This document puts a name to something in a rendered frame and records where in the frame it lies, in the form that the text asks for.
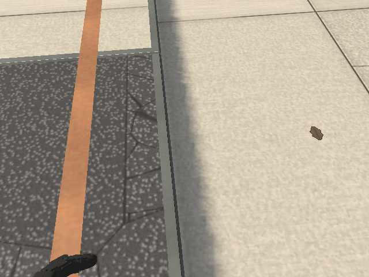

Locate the left robot hand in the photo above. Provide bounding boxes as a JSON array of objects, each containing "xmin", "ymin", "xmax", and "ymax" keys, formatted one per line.
[{"xmin": 33, "ymin": 254, "xmax": 97, "ymax": 277}]

